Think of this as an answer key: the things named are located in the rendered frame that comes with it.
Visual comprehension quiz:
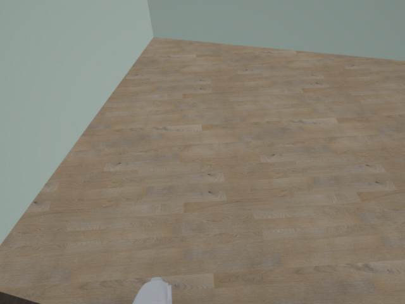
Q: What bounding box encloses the left robot thigh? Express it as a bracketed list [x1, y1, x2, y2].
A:
[132, 281, 172, 304]

